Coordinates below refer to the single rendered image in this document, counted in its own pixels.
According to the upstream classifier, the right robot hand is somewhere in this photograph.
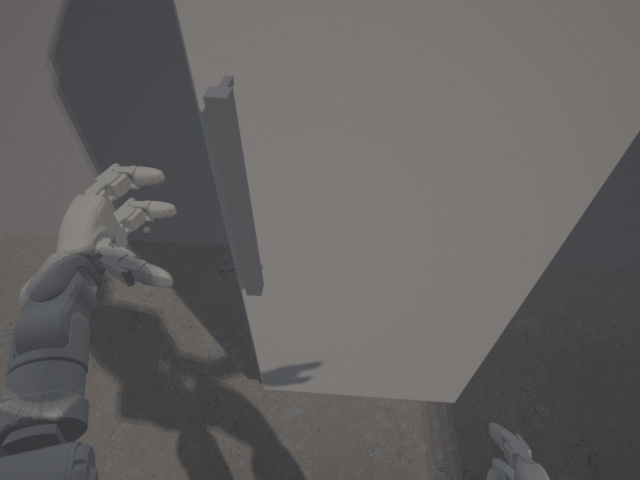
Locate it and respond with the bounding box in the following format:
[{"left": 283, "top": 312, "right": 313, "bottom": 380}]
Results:
[{"left": 486, "top": 422, "right": 550, "bottom": 480}]

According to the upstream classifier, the handle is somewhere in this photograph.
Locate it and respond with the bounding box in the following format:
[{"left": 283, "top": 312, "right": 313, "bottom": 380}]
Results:
[{"left": 203, "top": 75, "right": 264, "bottom": 296}]

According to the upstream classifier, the robot left upper arm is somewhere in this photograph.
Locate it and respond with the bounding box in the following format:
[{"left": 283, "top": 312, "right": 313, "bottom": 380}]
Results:
[{"left": 0, "top": 441, "right": 98, "bottom": 480}]

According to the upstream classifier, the robot left forearm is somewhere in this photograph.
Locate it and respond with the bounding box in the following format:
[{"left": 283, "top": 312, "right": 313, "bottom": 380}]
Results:
[{"left": 0, "top": 253, "right": 103, "bottom": 458}]

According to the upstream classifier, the fridge door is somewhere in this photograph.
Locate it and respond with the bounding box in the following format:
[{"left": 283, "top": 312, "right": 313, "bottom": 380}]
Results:
[{"left": 174, "top": 0, "right": 640, "bottom": 403}]

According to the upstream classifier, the left robot hand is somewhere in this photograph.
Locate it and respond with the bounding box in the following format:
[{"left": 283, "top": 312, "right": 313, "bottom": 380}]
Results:
[{"left": 55, "top": 163, "right": 177, "bottom": 287}]

